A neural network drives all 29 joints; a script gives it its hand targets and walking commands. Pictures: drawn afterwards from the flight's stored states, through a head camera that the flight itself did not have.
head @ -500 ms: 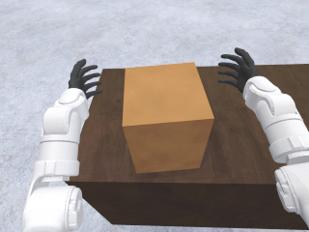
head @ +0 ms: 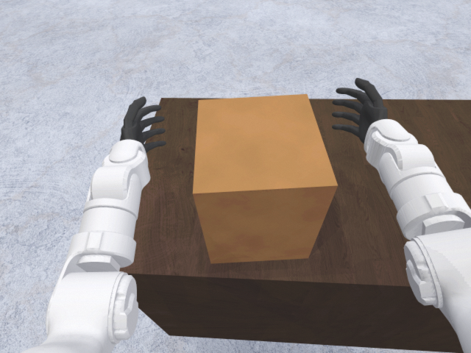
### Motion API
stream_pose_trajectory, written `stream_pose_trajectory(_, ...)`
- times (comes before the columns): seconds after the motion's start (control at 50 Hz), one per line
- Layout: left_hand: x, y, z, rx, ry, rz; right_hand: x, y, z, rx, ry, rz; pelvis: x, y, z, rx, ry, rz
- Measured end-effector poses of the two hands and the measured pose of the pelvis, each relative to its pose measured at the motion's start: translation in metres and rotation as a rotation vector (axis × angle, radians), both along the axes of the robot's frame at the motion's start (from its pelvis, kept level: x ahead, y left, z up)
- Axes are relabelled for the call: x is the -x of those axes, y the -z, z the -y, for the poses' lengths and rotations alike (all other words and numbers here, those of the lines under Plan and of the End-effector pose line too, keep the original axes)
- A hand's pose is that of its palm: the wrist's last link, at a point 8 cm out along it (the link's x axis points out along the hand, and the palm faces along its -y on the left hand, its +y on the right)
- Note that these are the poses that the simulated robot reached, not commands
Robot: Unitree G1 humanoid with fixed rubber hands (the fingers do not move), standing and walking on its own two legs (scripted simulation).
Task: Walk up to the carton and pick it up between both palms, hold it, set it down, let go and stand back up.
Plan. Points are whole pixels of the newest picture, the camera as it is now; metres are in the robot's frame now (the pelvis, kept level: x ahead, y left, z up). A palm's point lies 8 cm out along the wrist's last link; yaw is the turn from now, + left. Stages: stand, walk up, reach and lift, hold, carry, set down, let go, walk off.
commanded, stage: reach and lift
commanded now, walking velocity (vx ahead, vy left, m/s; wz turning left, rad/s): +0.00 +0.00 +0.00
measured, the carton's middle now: (256, 183) +0.44 +0.03 +0.02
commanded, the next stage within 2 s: none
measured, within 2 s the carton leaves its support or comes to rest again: neither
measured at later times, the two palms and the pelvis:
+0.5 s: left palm (160, 177) +0.41 +0.21 +0.06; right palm (346, 161) +0.46 -0.13 +0.07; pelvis +0.00 +0.00 -0.01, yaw +0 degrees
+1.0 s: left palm (176, 178) +0.41 +0.18 +0.06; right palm (334, 166) +0.46 -0.11 +0.06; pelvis -0.01 +0.00 -0.01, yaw +0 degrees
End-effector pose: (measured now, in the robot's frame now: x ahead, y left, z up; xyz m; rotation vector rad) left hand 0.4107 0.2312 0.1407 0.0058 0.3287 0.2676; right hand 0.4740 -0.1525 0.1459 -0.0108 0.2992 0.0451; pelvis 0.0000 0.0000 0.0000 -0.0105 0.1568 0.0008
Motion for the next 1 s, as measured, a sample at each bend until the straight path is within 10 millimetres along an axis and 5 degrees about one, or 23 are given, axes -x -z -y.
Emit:
stream_pose_trajectory(0.12, 0.01, 0.04, 0.002, 0.01, -0.024, -0.006, 0.009, 0.042, -0.008, 0.0, -0.002, -0.007, 0.0, 0.002, -0.001, 0.004, -0.004, -0.041)
stream_pose_trajectory(0.24, 0.008, 0.056, 0.008, 0.006, -0.031, 0.007, 0.01, 0.064, -0.018, -0.001, -0.012, -0.003, 0.001, 0.005, -0.003, 0.008, -0.005, -0.102)
stream_pose_trajectory(0.64, 0.005, 0.093, 0.024, 0.031, -0.036, 0.03, 0.009, 0.087, -0.024, 0.023, -0.027, 0.0, 0.002, 0.014, -0.003, 0.006, 0.01, -0.176)
stream_pose_trajectory(0.8, 0.002, 0.088, 0.028, 0.015, -0.032, 0.067, 0.005, 0.088, -0.027, 0.0, -0.029, 0.021, 0.004, 0.017, -0.003, 0.014, 0.006, -0.209)
stream_pose_trajectory(1.0, 0.004, 0.08, 0.055, 0.038, -0.014, 0.089, 0.015, 0.089, -0.04, -0.014, -0.005, 0.043, 0.009, 0.011, -0.002, -0.004, 0.009, -0.164)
